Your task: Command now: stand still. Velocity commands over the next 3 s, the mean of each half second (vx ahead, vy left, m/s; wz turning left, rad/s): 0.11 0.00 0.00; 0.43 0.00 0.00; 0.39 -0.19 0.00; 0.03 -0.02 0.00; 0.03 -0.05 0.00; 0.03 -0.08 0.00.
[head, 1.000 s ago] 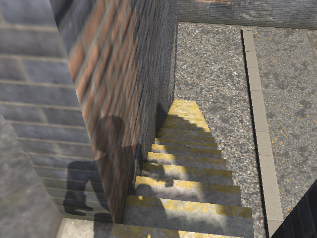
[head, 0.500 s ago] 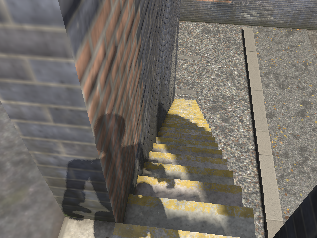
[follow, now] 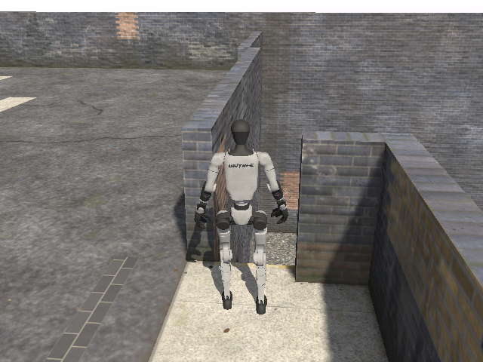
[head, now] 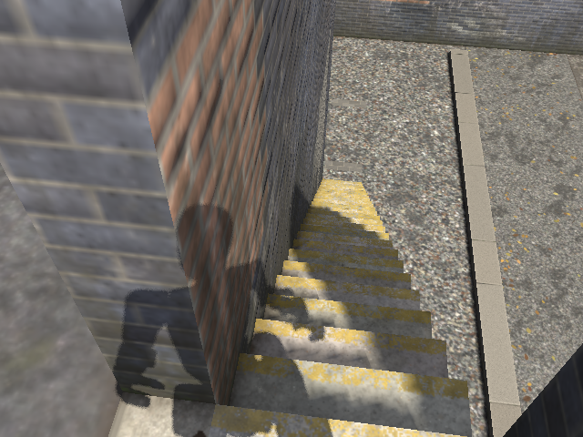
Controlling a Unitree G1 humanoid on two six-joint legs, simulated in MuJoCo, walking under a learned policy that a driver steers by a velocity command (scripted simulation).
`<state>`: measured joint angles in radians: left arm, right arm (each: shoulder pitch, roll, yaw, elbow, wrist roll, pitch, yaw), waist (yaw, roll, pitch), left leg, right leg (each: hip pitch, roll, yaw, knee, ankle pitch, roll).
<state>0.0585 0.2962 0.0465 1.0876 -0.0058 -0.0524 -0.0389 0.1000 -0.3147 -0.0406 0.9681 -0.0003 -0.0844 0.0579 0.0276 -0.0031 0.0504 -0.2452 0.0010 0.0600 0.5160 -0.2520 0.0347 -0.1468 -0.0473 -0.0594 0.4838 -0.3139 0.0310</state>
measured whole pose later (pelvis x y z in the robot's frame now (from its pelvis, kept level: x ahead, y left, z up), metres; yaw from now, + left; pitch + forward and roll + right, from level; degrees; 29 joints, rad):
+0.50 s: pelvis +0.04 -0.04 +0.01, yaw +0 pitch -1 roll +1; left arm 0.15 0.28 0.05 1.05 0.05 -0.09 -0.01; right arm 0.34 -0.26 -0.02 1.05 -0.04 -0.05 -0.04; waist -0.03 0.01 0.04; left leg -0.11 0.03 0.05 0.38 -0.26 0.05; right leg -0.22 -0.04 -0.04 0.59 -0.40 -0.04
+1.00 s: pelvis +0.27 -0.04 -0.02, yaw -1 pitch +2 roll -1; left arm 0.45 0.18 0.01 0.98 0.08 -0.10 -0.08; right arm 0.05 -0.23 0.01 0.85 -0.08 -0.10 0.05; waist 0.06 0.02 -0.02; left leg -0.50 0.00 0.07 0.64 -0.18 0.10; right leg -0.10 0.04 0.05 0.91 -0.56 -0.02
